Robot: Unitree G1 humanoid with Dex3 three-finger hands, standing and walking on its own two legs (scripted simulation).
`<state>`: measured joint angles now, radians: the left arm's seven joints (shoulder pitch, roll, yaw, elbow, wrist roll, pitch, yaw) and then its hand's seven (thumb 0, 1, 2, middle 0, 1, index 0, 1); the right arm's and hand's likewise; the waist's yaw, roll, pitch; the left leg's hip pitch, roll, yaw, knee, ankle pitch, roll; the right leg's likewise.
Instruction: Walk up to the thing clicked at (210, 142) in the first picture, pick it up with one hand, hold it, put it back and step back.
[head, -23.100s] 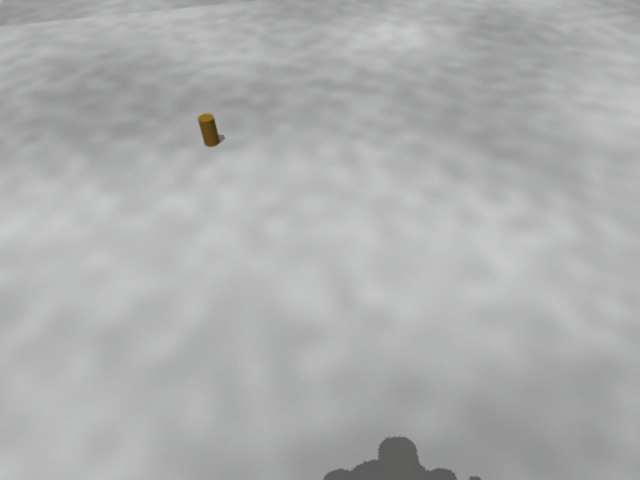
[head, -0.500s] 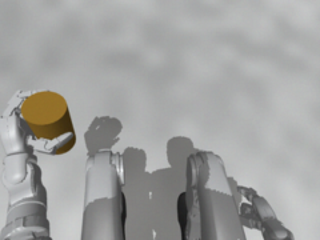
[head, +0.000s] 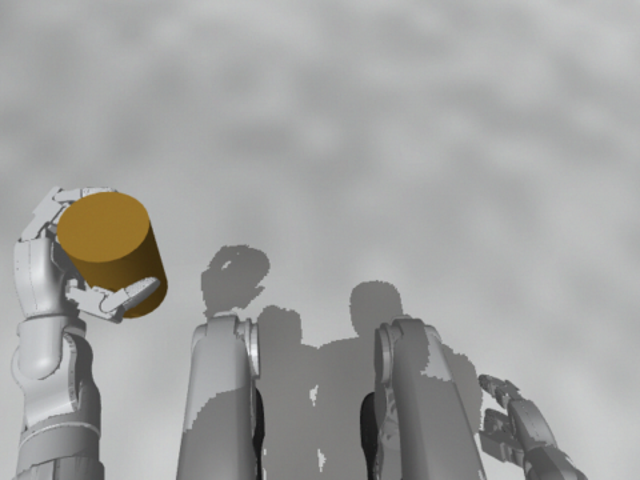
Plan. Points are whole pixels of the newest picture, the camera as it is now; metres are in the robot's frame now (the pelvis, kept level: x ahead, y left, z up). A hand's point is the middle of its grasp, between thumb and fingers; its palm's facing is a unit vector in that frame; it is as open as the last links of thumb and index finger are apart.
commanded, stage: lift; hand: left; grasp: from the side
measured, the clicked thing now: (121, 261) +0.36 +0.25 -0.02
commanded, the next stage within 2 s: hold in 1.76 s
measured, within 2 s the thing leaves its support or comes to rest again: neither
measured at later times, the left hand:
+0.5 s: hand (20, 184) +0.35 +0.24 +0.18, palm faces +0.26 -0.96 -0.05, open 11.5 cm
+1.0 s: hand out of the picture +0.38 +0.22 +0.29, palm faces +0.23 -0.97 -0.03, open 11.5 cm
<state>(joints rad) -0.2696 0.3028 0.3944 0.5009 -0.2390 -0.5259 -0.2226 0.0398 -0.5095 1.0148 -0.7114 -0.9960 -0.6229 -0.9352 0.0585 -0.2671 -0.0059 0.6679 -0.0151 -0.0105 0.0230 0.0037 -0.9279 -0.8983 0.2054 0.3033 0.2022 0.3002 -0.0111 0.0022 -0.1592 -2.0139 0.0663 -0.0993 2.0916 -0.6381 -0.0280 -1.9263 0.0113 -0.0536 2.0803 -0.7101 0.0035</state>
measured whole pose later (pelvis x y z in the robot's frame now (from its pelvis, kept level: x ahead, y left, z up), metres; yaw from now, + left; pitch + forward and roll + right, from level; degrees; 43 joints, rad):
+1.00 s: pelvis +0.06 +0.01 +0.25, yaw +4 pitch +16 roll -3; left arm -0.06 0.20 0.16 0.27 -0.16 -0.32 0.00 0.04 -0.51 1.01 -0.71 -1.00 -0.62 -0.94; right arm 0.22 -0.22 0.01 0.63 0.02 -0.05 -0.03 0.01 -0.91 -0.90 0.20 0.30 0.20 0.30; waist -0.02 0.03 -0.12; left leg -0.99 0.05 -0.03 1.21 -0.50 -0.01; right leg -0.91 -0.01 -0.04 1.17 -0.55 0.02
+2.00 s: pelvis +0.08 +0.01 +0.30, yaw +5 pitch +8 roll -1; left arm -0.09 0.15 0.13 0.35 -0.15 -0.35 0.03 0.04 -0.51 1.01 -0.71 -1.00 -0.62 -0.94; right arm 0.22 -0.22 0.00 0.67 0.00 -0.01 -0.02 0.01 -0.92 -0.90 0.20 0.30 0.20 0.30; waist -0.02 0.02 -0.04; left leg -0.63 0.05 -0.01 0.89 -0.40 -0.02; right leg -0.56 -0.01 -0.03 0.87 -0.44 0.01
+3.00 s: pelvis +0.07 +0.00 +0.31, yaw +5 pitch +5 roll -1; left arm -0.06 0.13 0.11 0.34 -0.14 -0.34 0.03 0.04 -0.51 1.01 -0.71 -1.00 -0.62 -0.94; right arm 0.21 -0.22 0.00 0.66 0.00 -0.02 -0.01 0.01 -0.92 -0.90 0.20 0.30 0.20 0.30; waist -0.02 0.02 -0.03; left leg -0.55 0.05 -0.01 0.83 -0.37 -0.02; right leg -0.49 -0.01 -0.03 0.81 -0.41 0.01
